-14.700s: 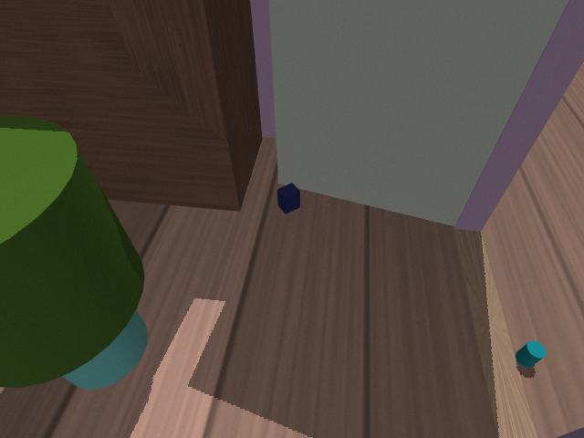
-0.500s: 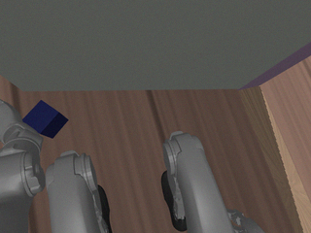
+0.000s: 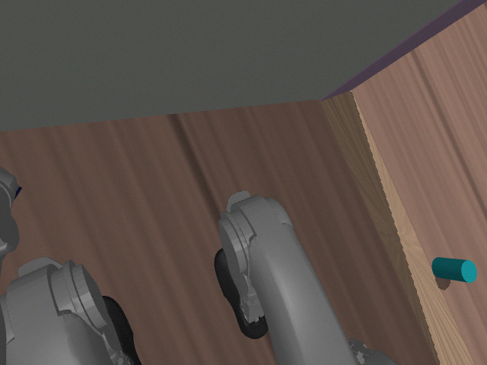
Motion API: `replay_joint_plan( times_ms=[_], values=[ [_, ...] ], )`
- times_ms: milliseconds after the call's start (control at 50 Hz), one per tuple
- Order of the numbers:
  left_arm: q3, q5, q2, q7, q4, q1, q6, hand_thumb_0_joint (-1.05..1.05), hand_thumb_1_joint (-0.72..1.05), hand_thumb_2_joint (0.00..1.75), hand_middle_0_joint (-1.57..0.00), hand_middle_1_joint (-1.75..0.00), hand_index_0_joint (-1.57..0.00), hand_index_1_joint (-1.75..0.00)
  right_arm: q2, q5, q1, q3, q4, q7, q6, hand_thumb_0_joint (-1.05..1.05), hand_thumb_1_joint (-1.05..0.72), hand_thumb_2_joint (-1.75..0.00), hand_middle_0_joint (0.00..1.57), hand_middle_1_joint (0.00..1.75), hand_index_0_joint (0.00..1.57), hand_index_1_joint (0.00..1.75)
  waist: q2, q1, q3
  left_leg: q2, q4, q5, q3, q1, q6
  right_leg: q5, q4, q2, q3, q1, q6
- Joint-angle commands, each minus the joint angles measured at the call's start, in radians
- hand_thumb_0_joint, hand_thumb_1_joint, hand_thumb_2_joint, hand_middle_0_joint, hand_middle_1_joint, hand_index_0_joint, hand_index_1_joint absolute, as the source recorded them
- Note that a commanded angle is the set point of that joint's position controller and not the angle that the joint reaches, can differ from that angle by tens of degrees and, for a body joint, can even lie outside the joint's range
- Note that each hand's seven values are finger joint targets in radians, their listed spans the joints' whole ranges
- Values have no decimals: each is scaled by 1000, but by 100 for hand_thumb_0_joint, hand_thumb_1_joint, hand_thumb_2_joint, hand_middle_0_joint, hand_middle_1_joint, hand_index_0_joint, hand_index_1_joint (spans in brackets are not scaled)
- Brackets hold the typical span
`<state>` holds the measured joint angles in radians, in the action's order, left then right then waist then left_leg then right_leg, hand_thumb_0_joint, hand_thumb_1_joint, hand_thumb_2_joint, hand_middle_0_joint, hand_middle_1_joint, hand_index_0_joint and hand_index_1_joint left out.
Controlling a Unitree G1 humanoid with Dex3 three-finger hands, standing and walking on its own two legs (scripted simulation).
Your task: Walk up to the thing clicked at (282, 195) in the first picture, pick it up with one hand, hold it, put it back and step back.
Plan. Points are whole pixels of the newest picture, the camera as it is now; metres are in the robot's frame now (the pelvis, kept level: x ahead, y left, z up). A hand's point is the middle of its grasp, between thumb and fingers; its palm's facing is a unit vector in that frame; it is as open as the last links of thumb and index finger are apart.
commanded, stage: rest palm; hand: left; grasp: from above
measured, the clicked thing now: out of the picture +0.44 +0.31 -0.26
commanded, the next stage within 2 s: close in 1.30 s
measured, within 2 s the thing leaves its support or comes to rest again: neither
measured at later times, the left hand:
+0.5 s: hand out of the picture +0.43 +0.33 -0.22, palm faces -0.29 -0.34 -0.89, open 14.3 cm
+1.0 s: hand out of the picture +0.43 +0.32 -0.23, palm faces -0.24 -0.37 -0.90, open 14.4 cm
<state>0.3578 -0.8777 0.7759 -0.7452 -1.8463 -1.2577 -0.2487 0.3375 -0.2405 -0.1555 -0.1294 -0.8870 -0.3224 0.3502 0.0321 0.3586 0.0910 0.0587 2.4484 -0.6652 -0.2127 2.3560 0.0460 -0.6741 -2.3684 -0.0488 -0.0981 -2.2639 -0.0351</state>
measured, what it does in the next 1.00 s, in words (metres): stands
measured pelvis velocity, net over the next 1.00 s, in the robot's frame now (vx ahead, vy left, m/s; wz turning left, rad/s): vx -0.01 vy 0.01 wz -0.06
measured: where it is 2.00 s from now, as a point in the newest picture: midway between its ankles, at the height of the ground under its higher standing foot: (189, 334)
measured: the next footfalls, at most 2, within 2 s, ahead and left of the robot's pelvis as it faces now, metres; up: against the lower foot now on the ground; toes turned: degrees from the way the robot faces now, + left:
none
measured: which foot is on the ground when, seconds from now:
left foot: down 0.00-1.00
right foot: down 0.00-1.00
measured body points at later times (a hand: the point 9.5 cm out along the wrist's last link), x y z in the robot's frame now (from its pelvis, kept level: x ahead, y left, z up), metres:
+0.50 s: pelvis +0.00 +0.01 -0.01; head +0.26 +0.09 +0.35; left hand +0.44 +0.35 -0.17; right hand +0.02 -0.24 -0.09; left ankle +0.08 +0.14 -0.28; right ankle +0.10 -0.12 -0.28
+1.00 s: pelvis -0.01 +0.01 -0.01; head +0.27 +0.08 +0.34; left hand +0.44 +0.33 -0.18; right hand -0.01 -0.24 -0.08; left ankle +0.08 +0.14 -0.28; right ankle +0.10 -0.12 -0.28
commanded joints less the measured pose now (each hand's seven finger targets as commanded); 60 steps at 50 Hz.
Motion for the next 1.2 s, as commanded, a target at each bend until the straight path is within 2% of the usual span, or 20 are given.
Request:
replay_joint_plan(
  times_ms=[0,40,100,140,220,300,320,380,460,520,600,700,720,760,780,800,880,1020,1100,1180],
  values=[
    [8,26,303,-59,159,-260,-43,0,-61,100,-11,-102,-9,-103,270,-8,-209,39,-10,-28,-9,0,-93,-91,20,30,20,30,-418,-18,-766,-5,-193,249,148,-558,-56,322,262,-18,-99,466,39],
    [25,36,345,-48,203,-210,-57,0,-61,101,-11,-97,-7,-100,274,0,-186,38,-6,-36,-19,0,-93,-91,20,30,20,30,-413,-40,-792,-3,-183,269,149,-541,-64,354,262,-23,-97,509,32],
    [-30,35,307,8,195,-147,-67,0,-61,102,-11,-97,-7,-100,269,16,-194,26,-2,-48,-31,0,-93,-91,20,30,20,30,-369,-12,-747,0,-166,261,141,-487,-75,365,251,-35,-94,499,29],
    [0,53,321,33,219,-95,-55,0,-61,102,-10,-97,-7,-100,271,33,-209,27,7,-50,-35,0,-93,-91,20,30,20,30,-338,-35,-762,3,-172,259,133,-451,-77,361,258,-43,-92,524,30],
    [-18,63,289,81,181,-59,-36,0,-61,102,-11,-96,-7,-100,274,43,-250,26,-6,-49,-35,0,-93,-91,20,30,20,30,-299,-10,-695,6,-177,222,114,-428,-75,305,255,-51,-107,469,37],
    [-90,45,220,99,171,-150,6,0,-61,102,-11,-97,-8,-100,282,43,-260,21,2,-42,-16,0,-92,-91,20,30,20,30,-321,40,-631,7,-188,143,87,-448,-68,219,244,-53,-131,380,51],
    [-90,36,246,96,164,-174,21,0,-61,100,-11,-98,-8,-101,285,43,-265,16,-12,-40,-7,0,-92,-91,20,30,20,30,-324,54,-604,5,-194,95,76,-447,-67,170,244,-53,-139,345,53],
    [-146,16,211,78,191,-234,63,0,-59,99,-11,-100,-9,-102,298,40,-220,16,23,-29,25,0,-92,-91,20,30,20,30,-355,67,-561,1,-213,1,65,-493,-59,74,257,-51,-148,284,62],
    [-117,-13,245,18,142,-190,80,0,-59,98,-10,-101,-9,-102,306,29,-214,12,18,-25,43,0,-92,-91,20,30,20,30,-366,48,-551,5,-219,6,65,-516,-48,83,251,-43,-160,282,60],
    [-93,-2,225,-28,107,-175,70,0,-61,101,-11,-98,-8,-100,306,16,-214,4,19,-38,47,0,-92,-91,20,30,20,30,-402,49,-588,11,-215,115,63,-563,-34,201,241,-44,-161,328,60],
    [-40,4,285,-69,73,-128,47,0,-60,101,-11,-96,-8,-99,317,6,-212,-14,25,-61,49,0,-92,-91,20,30,20,30,-409,35,-593,18,-189,229,70,-563,-32,308,225,-40,-161,394,52],
    [-40,21,330,-75,100,-143,35,0,-59,99,-12,-96,-10,-98,319,-2,-180,-33,51,-79,51,0,-92,-91,20,30,20,30,-418,38,-581,18,-165,226,88,-539,-46,311,236,-46,-153,432,46],
    [-6,27,369,-79,136,-142,39,0,-58,98,-12,-95,-10,-97,327,-2,-192,-29,43,-81,49,0,-92,-91,20,30,20,30,-429,33,-605,20,-166,245,86,-557,-44,327,235,-45,-155,448,46],
    [-9,38,371,-63,119,-123,35,0,-58,98,-12,-95,-10,-97,331,-4,-181,-35,55,-85,53,0,-92,-91,20,30,20,30,-387,48,-578,18,-146,226,88,-510,-54,314,232,-46,-153,440,41],
    [20,45,387,-62,94,-86,34,0,-58,99,-13,-94,-10,-97,325,0,-195,-45,46,-84,47,0,-92,-91,20,30,20,30,-365,44,-593,18,-152,234,89,-492,-56,326,245,-51,-148,475,39],
    [-3,42,381,-48,99,-84,31,0,-56,97,-14,-94,-11,-96,319,-1,-189,-49,51,-82,45,0,-92,-91,20,30,20,30,-344,51,-583,15,-148,220,87,-467,-61,317,243,-50,-147,476,37],
    [11,51,396,-19,78,-30,31,0,-59,100,-12,-94,-9,-97,321,16,-188,-45,55,-66,39,0,-92,-91,20,30,20,30,-338,26,-592,16,-167,172,85,-444,-63,263,263,-57,-145,488,38],
    [-27,30,409,6,90,-64,60,0,-56,99,-13,-95,-10,-97,330,25,-170,-50,59,-38,51,0,-92,-91,20,30,20,30,-331,61,-496,17,-179,30,57,-440,-62,108,256,-59,-163,382,48],
    [-50,26,399,10,94,-89,79,0,-54,98,-14,-93,-12,-96,329,19,-180,-59,58,-35,62,0,-92,-91,20,30,20,30,-337,80,-477,17,-189,37,51,-448,-58,125,252,-55,-172,370,47],
    [-47,19,402,-9,69,-70,82,0,-52,97,-18,-90,-14,-93,332,17,-185,-66,56,-33,69,0,-92,-91,20,30,20,30,-340,70,-485,19,-193,79,45,-468,-51,174,253,-56,-176,400,47]
  ],
)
